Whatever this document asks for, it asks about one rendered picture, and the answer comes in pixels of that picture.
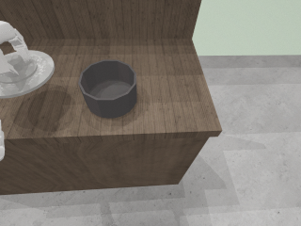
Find table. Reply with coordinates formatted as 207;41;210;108
0;0;223;196

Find pot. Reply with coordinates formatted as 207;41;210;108
78;59;137;119

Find lid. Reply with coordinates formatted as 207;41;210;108
0;50;55;99

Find robot left hand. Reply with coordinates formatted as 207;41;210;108
0;21;31;78

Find knob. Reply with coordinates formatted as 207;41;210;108
5;54;25;72

